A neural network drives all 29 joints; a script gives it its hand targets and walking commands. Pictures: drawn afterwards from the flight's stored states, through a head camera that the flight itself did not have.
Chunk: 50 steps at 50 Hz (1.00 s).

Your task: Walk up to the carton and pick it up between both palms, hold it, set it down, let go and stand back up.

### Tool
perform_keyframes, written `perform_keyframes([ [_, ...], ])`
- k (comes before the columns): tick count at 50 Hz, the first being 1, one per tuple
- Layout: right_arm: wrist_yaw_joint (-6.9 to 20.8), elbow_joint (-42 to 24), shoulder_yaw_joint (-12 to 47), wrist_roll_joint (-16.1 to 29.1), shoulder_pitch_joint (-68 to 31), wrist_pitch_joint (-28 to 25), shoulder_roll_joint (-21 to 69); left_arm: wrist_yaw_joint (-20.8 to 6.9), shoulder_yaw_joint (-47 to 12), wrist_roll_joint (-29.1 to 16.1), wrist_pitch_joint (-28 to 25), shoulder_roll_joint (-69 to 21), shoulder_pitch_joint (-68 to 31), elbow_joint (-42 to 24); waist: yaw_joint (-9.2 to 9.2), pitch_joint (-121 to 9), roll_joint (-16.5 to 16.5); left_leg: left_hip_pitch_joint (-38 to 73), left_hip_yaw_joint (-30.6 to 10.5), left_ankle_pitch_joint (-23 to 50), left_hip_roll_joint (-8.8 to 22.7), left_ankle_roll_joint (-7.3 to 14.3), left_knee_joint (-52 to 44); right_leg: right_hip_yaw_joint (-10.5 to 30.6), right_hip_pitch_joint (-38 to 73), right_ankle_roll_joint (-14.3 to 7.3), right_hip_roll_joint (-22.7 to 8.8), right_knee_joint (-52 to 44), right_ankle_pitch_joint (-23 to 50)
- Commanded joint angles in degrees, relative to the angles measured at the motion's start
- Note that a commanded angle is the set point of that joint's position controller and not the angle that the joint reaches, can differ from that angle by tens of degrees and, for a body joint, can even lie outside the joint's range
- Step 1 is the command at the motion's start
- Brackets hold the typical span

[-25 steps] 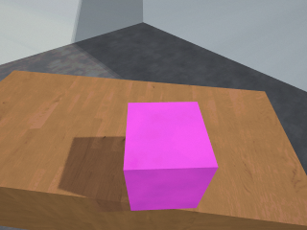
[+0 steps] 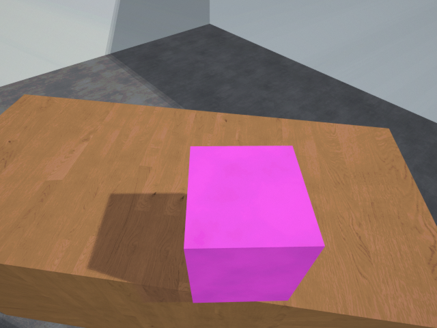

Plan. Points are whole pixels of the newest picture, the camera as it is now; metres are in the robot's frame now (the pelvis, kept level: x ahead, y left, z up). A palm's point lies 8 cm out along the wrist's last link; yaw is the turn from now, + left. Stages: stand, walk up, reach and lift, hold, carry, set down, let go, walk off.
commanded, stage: stand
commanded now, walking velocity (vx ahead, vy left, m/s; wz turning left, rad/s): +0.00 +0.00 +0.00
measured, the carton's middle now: (241, 226) +0.34 -0.02 +0.00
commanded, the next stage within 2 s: none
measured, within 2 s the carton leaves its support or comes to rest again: neither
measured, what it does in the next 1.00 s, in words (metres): shifts its weight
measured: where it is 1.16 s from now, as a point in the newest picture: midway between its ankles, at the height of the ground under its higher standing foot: outside the picture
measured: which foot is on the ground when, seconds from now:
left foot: down 0.00-1.00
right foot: down 0.00-1.00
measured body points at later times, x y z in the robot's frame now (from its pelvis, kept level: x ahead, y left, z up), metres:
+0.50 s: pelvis -0.04 +0.00 +0.00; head -0.04 +0.01 +0.45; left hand -0.09 +0.20 -0.16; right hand -0.08 -0.20 -0.16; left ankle -0.05 +0.11 -0.74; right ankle -0.07 -0.14 -0.74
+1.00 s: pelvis -0.06 +0.00 +0.00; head -0.06 +0.00 +0.45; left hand -0.12 +0.19 -0.16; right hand -0.11 -0.20 -0.16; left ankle -0.05 +0.11 -0.74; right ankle -0.07 -0.14 -0.74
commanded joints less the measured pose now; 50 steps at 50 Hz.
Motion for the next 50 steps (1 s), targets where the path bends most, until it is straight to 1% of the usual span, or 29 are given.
perform_keyframes([
  [1, -0.47, 0.14, -0.74, 0.54, 5.05, -0.32, -5.59, 0.31, 0.88, -0.16, -0.58, 5.10, 6.05, 0.97, 0.62, 0.65, 4.37, 0.73, -3.82, 30.57, 5.53, 1.71, -2.06, 1.43, -0.46, -1.91, -3.25, -1.84, 20.87],
  [4, -0.49, 0.78, -0.66, 0.34, 5.30, -0.19, -5.46, 0.38, 0.51, 0.04, -0.46, 3.99, 5.68, 2.47, 0.34, 2.56, 1.56, -0.51, -3.96, 27.34, 5.45, 1.65, -2.45, 1.34, -1.29, -1.76, -3.10, -2.18, 20.62],
  [7, -0.48, 1.46, -0.44, 0.24, 5.35, 0.03, -4.98, 0.36, 0.19, 0.12, -0.17, 3.30, 5.72, 3.65, 0.31, 4.32, 0.89, -1.59, -4.11, 23.95, 5.22, 1.57, -3.11, 1.33, -2.38, -1.72, -2.99, -2.71, 18.23],
  [17, -0.29, 2.66, 0.26, 0.29, 4.88, 0.11, -4.09, 0.15, -0.37, 0.13, 0.01, 2.46, 6.11, 6.13, 0.23, 5.79, 1.13, -3.25, -4.68, 16.66, 4.77, 1.40, -4.80, 1.71, -4.51, -1.78, -2.80, -3.42, 12.33],
  [30, -0.06, 3.37, 0.88, 0.38, 5.26, 0.12, -3.27, -0.08, -0.91, 0.19, 0.19, 1.22, 7.57, 7.48, 0.23, 6.23, 1.56, -6.09, -5.48, 8.14, 4.40, 1.30, -6.46, 1.90, -6.38, -1.87, -2.64, -2.86, 8.41],
  [39, 0.06, 3.34, 1.06, 0.41, 5.53, 0.14, -3.08, -0.20, -1.12, 0.17, 0.20, 0.72, 8.44, 7.44, 0.24, 6.33, 1.62, -7.69, -6.06, 5.12, 4.48, 1.28, -7.04, 1.91, -7.47, -1.89, -2.47, -2.27, 7.12],
  [50, 0.17, 3.08, 1.07, 0.45, 5.34, 0.17, -2.89, -0.29, -1.18, 0.16, 0.01, 0.49, 9.05, 6.82, 0.15, 5.99, 1.54, -8.34, -6.16, 4.12, 4.51, 1.21, -6.88, 2.06, -8.69, -2.03, -2.33, -1.94, 6.26],
])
